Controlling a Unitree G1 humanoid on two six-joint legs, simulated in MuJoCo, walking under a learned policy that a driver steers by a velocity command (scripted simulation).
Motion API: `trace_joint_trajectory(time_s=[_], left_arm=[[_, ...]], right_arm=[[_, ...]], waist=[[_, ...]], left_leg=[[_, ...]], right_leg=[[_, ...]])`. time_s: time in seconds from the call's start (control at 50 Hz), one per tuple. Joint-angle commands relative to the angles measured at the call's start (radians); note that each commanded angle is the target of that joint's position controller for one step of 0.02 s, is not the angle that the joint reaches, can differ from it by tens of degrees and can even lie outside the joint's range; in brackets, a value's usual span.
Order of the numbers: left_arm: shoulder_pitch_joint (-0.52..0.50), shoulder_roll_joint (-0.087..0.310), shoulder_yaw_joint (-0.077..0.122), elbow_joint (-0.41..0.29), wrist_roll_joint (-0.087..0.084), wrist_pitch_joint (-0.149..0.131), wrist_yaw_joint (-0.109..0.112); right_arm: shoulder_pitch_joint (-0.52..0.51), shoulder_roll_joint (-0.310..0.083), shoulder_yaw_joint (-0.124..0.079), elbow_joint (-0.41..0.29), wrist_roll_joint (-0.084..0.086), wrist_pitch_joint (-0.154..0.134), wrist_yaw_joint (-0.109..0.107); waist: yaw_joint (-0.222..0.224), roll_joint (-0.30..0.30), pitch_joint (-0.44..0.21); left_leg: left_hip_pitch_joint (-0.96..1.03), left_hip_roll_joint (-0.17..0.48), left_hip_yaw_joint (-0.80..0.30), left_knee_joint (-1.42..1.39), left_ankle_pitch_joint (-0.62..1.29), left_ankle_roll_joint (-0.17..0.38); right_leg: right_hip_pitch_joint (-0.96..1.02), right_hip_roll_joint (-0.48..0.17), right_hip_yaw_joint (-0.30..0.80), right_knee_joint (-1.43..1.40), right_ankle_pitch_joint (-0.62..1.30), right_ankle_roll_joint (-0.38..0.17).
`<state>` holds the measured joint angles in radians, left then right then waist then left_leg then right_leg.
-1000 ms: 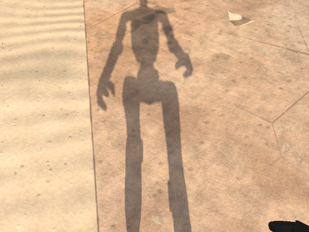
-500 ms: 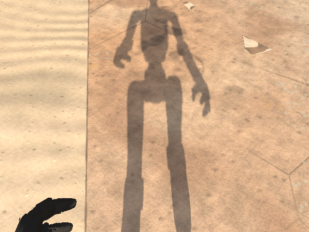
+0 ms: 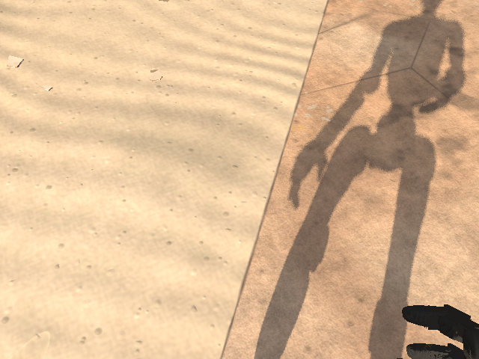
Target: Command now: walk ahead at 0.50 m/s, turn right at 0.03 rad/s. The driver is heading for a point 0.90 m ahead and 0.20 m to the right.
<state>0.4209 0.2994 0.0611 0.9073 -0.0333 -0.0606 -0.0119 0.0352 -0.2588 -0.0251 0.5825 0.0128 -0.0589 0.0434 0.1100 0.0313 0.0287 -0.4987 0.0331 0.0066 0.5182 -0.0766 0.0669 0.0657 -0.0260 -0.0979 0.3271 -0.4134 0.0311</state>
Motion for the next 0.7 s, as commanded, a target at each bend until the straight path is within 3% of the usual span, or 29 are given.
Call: trace_joint_trajectory(time_s=[0.02,0.04,0.06,0.08,0.1,0.12,0.16,0.2,0.26,0.32,0.4,0.44,0.48,0.5,0.52,0.54,0.56,0.58,0.6,0.62,0.64,0.66,0.68,0.7], left_arm=[[-0.051,0.101,-0.001,-0.092,0.025,-0.014,0.006],[0.043,0.019,-0.029,-0.094,0.023,-0.030,0.002],[-0.030,0.134,0.005,-0.086,-0.006,-0.035,-0.002],[-0.098,0.148,0.013,-0.114,-0.020,-0.037,-0.003],[-0.129,0.130,0.012,-0.115,-0.010,-0.034,0.003],[-0.128,0.120,0.016,-0.111,0.002,-0.024,0.006],[-0.078,0.076,0.014,-0.091,-0.001,0.005,0.009],[-0.096,0.050,0.013,-0.099,0.000,0.025,0.012],[-0.167,0.042,0.015,-0.125,0.007,0.029,0.010],[-0.251,0.026,0.006,-0.150,0.013,0.021,-0.011],[-0.381,0.019,-0.004,-0.210,0.014,0.021,-0.035],[-0.415,0.028,-0.002,-0.239,0.013,0.023,-0.045],[-0.403,0.047,0.008,-0.258,0.013,0.026,-0.052],[-0.360,0.068,0.020,-0.257,0.013,0.029,-0.051],[-0.251,0.101,0.041,-0.235,0.009,0.032,-0.049],[-0.083,0.162,0.076,-0.190,0.007,0.035,-0.036],[0.032,0.266,0.106,-0.167,0.002,0.046,-0.012],[-0.030,0.321,0.104,-0.205,0.002,0.031,-0.017],[-0.024,0.224,0.077,-0.217,0.008,0.016,-0.026],[-0.051,0.180,0.065,-0.211,0.013,0.003,-0.026],[-0.114,0.153,0.055,-0.218,0.012,-0.004,-0.026],[-0.172,0.115,0.045,-0.230,0.015,-0.006,-0.021],[-0.200,0.104,0.038,-0.248,0.027,-0.005,-0.015],[-0.207,0.107,0.039,-0.254,0.028,-0.007,-0.011]], right_arm=[[0.407,-0.271,-0.106,0.024,-0.029,-0.003,-0.032],[0.421,-0.298,-0.104,0.026,-0.028,0.001,-0.032],[0.406,-0.205,-0.081,0.027,-0.024,-0.002,-0.029],[0.346,-0.178,-0.069,0.034,-0.016,-0.006,-0.028],[0.282,-0.149,-0.061,0.039,-0.015,-0.012,-0.025],[0.235,-0.120,-0.055,0.042,-0.018,-0.020,-0.021],[0.192,-0.096,-0.055,0.057,-0.025,-0.041,-0.018],[0.178,-0.101,-0.062,0.081,-0.028,-0.057,-0.022],[0.200,-0.116,-0.071,0.117,-0.034,-0.060,-0.036],[0.209,-0.142,-0.079,0.138,-0.028,-0.054,-0.047],[0.270,-0.176,-0.093,0.180,-0.011,-0.035,-0.056],[0.285,-0.189,-0.100,0.197,0.001,-0.020,-0.057],[0.274,-0.213,-0.107,0.201,0.009,-0.005,-0.060],[0.265,-0.229,-0.110,0.199,0.012,0.003,-0.063],[0.248,-0.236,-0.111,0.195,0.016,0.013,-0.066],[0.243,-0.222,-0.102,0.189,0.017,0.016,-0.069],[0.276,-0.146,-0.074,0.165,-0.021,0.005,-0.069],[0.328,-0.053,-0.041,0.113,-0.024,-0.028,-0.058],[0.206,-0.153,-0.058,0.104,0.015,-0.063,-0.044],[0.142,-0.166,-0.061,0.081,0.039,-0.080,-0.039],[0.139,-0.153,-0.059,0.091,0.021,-0.086,-0.048],[0.144,-0.164,-0.067,0.102,-0.007,-0.082,-0.054],[0.162,-0.165,-0.071,0.107,-0.015,-0.070,-0.052],[0.173,-0.158,-0.073,0.107,-0.021,-0.060,-0.051]], waist=[[-0.264,0.035,-0.301],[-0.211,0.243,-0.440],[-0.245,0.124,-0.353],[-0.221,0.110,-0.205],[-0.186,0.063,-0.139],[-0.153,0.073,-0.087],[-0.107,0.082,-0.064],[-0.090,0.059,-0.024],[-0.100,0.036,0.012],[-0.125,0.022,0.036],[-0.173,-0.002,0.082],[-0.176,0.004,0.087],[-0.150,0.027,0.056],[-0.120,0.048,0.012],[-0.054,0.051,-0.053],[0.031,0.024,-0.143],[0.040,-0.169,-0.226],[-0.063,-0.323,-0.363],[0.015,-0.154,-0.352],[0.003,-0.124,-0.220],[-0.048,-0.035,-0.132],[-0.082,-0.041,-0.098],[-0.110,-0.065,-0.083],[-0.121,-0.069,-0.080]], left_leg=[[0.758,0.210,-0.248,0.002,0.028,0.132],[0.918,0.402,-0.653,-0.125,-0.122,0.241],[0.834,0.369,-0.614,-0.165,-0.199,0.203],[0.704,0.333,-0.454,-0.192,-0.159,0.168],[0.584,0.287,-0.357,-0.227,-0.113,0.147],[0.487,0.253,-0.278,-0.268,-0.062,0.136],[0.375,0.231,-0.184,-0.341,-0.012,0.136],[0.337,0.231,-0.104,-0.383,0.052,0.139],[0.369,0.225,-0.007,-0.402,0.109,0.130],[0.388,0.210,0.089,-0.413,0.124,0.107],[0.490,0.249,0.145,-0.398,0.134,0.096],[0.563,0.267,0.164,-0.356,0.188,0.083],[0.605,0.271,0.191,-0.260,0.440,0.063],[0.614,0.266,0.204,-0.170,0.622,0.050],[0.591,0.245,0.225,-0.010,0.745,0.031],[0.479,0.200,0.248,0.219,0.696,-0.007],[0.192,0.130,0.246,0.557,0.148,-0.062],[-0.177,-0.087,0.049,0.863,-0.525,-0.112],[-0.282,-0.036,-0.108,0.895,-0.486,-0.085],[-0.323,0.004,-0.095,0.846,-0.400,-0.057],[-0.277,0.051,-0.093,0.753,-0.321,-0.052],[-0.207,0.080,-0.095,0.668,-0.275,-0.058],[-0.145,0.092,-0.098,0.637,-0.242,-0.065],[-0.120,0.091,-0.093,0.600,-0.224,-0.078]], right_leg=[[-0.438,-0.090,0.039,0.589,0.528,-0.081],[-0.689,0.047,0.133,0.859,-0.171,-0.047],[-0.775,0.005,0.231,0.954,-0.160,-0.052],[-0.819,-0.035,0.204,0.944,-0.074,-0.058],[-0.792,-0.072,0.186,0.899,0.008,-0.053],[-0.752,-0.096,0.186,0.858,0.067,-0.046],[-0.659,-0.113,0.190,0.842,0.137,-0.032],[-0.683,-0.114,0.203,0.811,0.191,-0.020],[-0.755,-0.108,0.226,0.685,0.327,-0.012],[-0.732,-0.096,0.178,0.506,0.462,-0.020],[-0.757,-0.088,0.119,0.368,0.456,-0.051],[-0.770,-0.078,0.092,0.331,0.385,-0.076],[-0.702,-0.033,0.039,0.314,0.286,-0.110],[-0.621,0.006,0.004,0.320,0.232,-0.131],[-0.475,0.054,-0.024,0.301,0.215,-0.158],[-0.217,0.097,-0.013,0.243,0.267,-0.197],[0.071,-0.091,0.294,0.224,0.321,-0.269],[0.322,-0.296,0.890,0.035,0.061,-0.475],[0.308,-0.303,0.893,-0.060,0.014,-0.427],[0.200,-0.272,0.750,-0.058,0.069,-0.385],[0.046,-0.226,0.631,-0.052,0.183,-0.349],[-0.065,-0.189,0.543,-0.058,0.288,-0.329],[-0.140,-0.163,0.503,-0.079,0.354,-0.323],[-0.176,-0.151,0.482,-0.096,0.406,-0.327]])
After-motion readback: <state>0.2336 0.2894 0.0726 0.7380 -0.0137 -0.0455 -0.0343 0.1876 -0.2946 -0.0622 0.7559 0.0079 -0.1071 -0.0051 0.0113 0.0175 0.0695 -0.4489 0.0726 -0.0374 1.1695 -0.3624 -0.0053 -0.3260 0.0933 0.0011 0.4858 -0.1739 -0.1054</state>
